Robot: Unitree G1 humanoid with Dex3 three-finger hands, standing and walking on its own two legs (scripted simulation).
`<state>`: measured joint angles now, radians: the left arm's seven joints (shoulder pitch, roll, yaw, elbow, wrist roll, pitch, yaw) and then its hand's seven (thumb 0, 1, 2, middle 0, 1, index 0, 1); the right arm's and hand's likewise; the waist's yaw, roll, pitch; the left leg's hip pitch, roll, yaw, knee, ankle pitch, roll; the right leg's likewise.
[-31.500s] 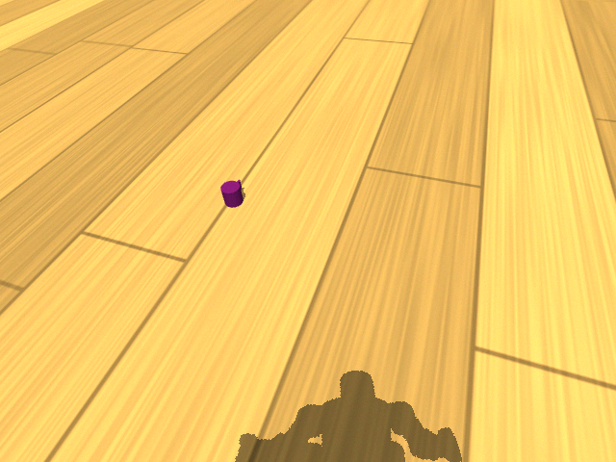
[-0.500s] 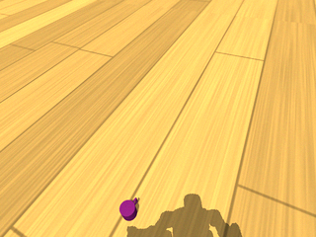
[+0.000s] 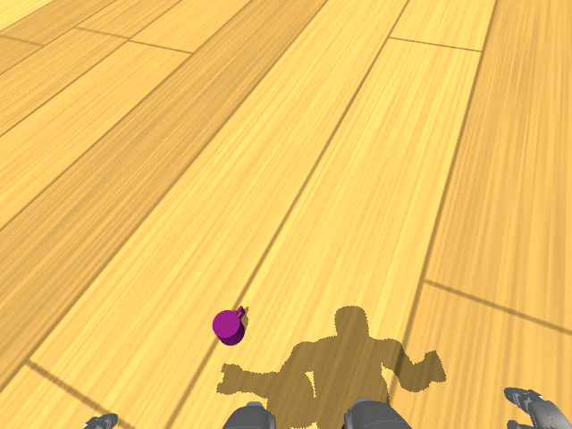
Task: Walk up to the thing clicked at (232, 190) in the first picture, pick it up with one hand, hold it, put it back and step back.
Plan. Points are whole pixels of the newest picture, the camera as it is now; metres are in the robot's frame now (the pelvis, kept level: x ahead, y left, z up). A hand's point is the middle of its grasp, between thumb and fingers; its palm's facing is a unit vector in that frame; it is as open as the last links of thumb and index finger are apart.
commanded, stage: step back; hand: left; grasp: from above
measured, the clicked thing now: (232, 323) +0.50 +0.26 -0.70
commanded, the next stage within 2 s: none
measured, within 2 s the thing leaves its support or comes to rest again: neither
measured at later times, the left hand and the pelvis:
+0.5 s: hand out of the picture -0.01 +0.30 -0.13, palm faces +0.05 -0.91 -0.40, open 7.4 cm; pelvis -0.10 +0.02 +0.02, yaw +4 degrees
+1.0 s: hand out of the picture -0.09 +0.31 -0.12, palm faces +0.00 -0.90 -0.43, open 7.4 cm; pelvis -0.23 +0.04 +0.00, yaw +2 degrees
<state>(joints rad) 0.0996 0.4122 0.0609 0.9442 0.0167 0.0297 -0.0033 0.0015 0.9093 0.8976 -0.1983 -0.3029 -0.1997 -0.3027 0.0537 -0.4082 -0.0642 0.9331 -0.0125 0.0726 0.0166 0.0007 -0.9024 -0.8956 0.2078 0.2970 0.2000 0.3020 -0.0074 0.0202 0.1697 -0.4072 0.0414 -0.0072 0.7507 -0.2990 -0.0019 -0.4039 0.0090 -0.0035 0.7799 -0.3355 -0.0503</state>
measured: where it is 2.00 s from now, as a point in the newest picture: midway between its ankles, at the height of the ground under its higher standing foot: outside the picture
